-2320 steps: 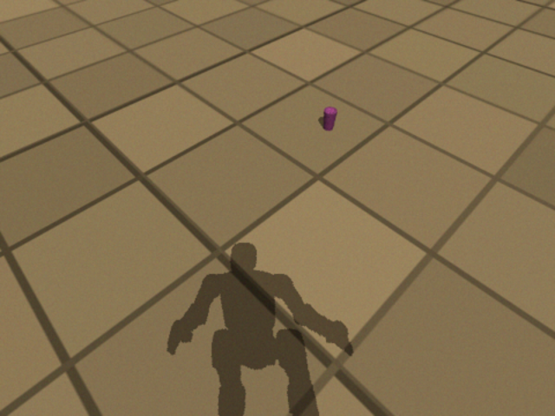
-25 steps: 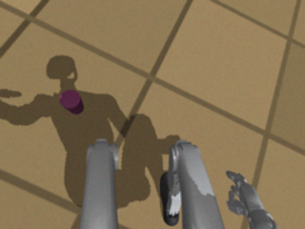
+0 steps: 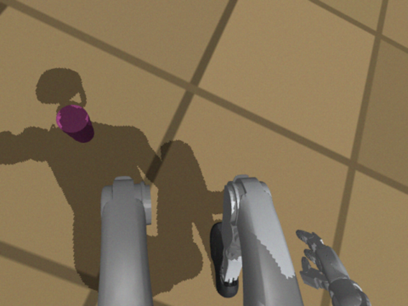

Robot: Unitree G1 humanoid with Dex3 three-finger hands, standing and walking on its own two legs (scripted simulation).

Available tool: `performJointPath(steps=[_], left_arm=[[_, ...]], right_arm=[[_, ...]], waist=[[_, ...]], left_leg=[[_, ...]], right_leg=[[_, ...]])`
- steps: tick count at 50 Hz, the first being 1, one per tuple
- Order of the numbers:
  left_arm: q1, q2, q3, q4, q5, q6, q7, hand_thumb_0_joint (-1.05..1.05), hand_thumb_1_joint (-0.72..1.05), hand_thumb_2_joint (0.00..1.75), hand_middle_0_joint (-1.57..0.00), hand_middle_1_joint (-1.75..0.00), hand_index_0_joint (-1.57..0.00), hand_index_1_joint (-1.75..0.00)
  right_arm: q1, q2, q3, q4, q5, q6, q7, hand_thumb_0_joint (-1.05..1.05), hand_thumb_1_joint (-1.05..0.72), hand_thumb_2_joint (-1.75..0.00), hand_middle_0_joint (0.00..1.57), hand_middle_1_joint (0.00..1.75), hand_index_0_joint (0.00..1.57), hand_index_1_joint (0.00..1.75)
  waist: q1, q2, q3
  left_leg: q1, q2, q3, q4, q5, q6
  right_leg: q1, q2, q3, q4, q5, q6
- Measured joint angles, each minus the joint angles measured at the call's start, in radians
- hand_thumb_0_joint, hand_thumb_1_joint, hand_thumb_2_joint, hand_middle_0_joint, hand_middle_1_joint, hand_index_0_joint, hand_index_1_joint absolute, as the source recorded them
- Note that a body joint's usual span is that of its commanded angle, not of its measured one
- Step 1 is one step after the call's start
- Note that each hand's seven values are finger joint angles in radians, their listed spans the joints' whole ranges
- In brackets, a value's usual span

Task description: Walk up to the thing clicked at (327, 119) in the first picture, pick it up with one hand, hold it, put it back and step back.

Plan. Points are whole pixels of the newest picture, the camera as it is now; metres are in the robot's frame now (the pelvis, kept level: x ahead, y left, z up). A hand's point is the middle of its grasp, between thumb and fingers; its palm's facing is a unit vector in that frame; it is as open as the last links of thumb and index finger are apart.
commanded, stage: go down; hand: left
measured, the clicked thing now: (78, 126) +0.49 +0.31 -0.31
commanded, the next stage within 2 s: approach in 0.10 s
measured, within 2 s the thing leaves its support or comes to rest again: neither
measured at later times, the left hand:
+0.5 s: hand out of the picture +0.38 +0.47 -0.05, palm faces +0.43 -0.90 -0.03, open 17.3 cm
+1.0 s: hand (30, 137) +0.43 +0.38 -0.24, palm faces +0.39 -0.92 +0.01, open 17.3 cm
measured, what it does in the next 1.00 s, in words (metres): lowers itself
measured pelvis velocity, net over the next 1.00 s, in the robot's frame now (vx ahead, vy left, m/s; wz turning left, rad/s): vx -0.01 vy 0.02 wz -0.14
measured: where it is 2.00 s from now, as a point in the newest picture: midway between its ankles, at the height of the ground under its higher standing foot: (178, 276)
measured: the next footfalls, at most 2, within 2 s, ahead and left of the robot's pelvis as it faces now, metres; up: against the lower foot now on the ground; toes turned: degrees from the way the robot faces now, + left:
none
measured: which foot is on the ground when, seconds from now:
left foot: down 0.00-1.00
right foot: down 0.00-1.00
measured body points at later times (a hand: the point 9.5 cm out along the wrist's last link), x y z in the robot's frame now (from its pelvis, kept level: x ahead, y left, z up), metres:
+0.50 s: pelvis +0.00 +0.01 -0.03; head +0.21 +0.12 +0.35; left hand +0.35 +0.52 -0.04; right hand +0.16 -0.26 -0.11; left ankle +0.09 +0.14 -0.34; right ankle +0.11 -0.13 -0.34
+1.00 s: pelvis -0.01 +0.02 -0.09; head +0.23 +0.19 +0.25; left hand +0.40 +0.43 -0.24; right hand +0.15 -0.24 -0.12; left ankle +0.09 +0.14 -0.34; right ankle +0.10 -0.13 -0.34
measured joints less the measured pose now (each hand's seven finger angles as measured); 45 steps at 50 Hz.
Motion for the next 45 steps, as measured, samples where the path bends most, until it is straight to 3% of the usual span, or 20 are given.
performJointPath(steps=[14, 21, 28, 37, 45], left_arm=[[-0.010, 0.038, 0.016, -0.002, -0.011, 0.000, -0.015, -0.01, -0.46, 0.11, -0.01, -0.13, -0.05, -0.09], [-0.035, 0.072, -0.023, 0.096, -0.008, -0.039, 0.014, -0.01, -0.50, 0.05, -0.04, -0.12, -0.07, -0.08], [-0.057, 0.057, -0.062, 0.179, 0.016, -0.138, 0.066, -0.01, -0.54, 0.04, -0.04, -0.12, -0.08, -0.09], [-0.067, 0.066, -0.051, 0.249, 0.066, -0.296, 0.152, -0.01, -0.56, 0.07, -0.04, -0.14, -0.08, -0.11], [-0.057, 0.086, -0.096, 0.328, 0.057, -0.411, 0.235, -0.01, -0.55, 0.11, -0.04, -0.16, -0.07, -0.13]], right_arm=[[-0.010, -0.012, 0.021, -0.014, -0.002, 0.009, 0.006, 0.00, -0.89, -0.89, 0.21, 0.30, 0.21, 0.30], [-0.025, -0.021, 0.047, -0.030, -0.021, 0.017, 0.013, 0.00, -0.89, -0.89, 0.21, 0.30, 0.21, 0.30], [-0.060, -0.020, 0.099, -0.054, -0.064, 0.042, 0.033, 0.00, -0.89, -0.88, 0.21, 0.30, 0.21, 0.30], [-0.137, -0.020, 0.193, -0.092, -0.141, 0.101, 0.059, 0.00, -0.88, -0.88, 0.21, 0.30, 0.21, 0.30], [-0.195, -0.031, 0.283, -0.116, -0.200, 0.142, 0.073, 0.00, -0.89, -0.89, 0.21, 0.30, 0.21, 0.30]], waist=[[-0.008, -0.008, 0.021], [-0.015, -0.023, 0.046], [-0.043, -0.065, 0.096], [-0.099, -0.137, 0.199], [-0.121, -0.184, 0.276]], left_leg=[[-0.036, -0.006, -0.013, 0.051, 0.002, 0.008], [-0.058, -0.004, -0.020, 0.085, 0.004, 0.014], [-0.083, -0.003, -0.046, 0.154, -0.005, 0.015], [-0.103, -0.009, -0.099, 0.259, -0.018, 0.014], [-0.103, -0.009, -0.141, 0.327, -0.026, 0.023]], right_leg=[[-0.021, 0.002, -0.008, 0.036, 0.000, 0.001], [-0.040, 0.010, -0.012, 0.061, 0.007, 0.005], [-0.056, 0.023, -0.028, 0.109, 0.008, 0.007], [-0.059, 0.042, -0.064, 0.175, 0.010, 0.003], [-0.044, 0.062, -0.092, 0.207, 0.018, 0.009]])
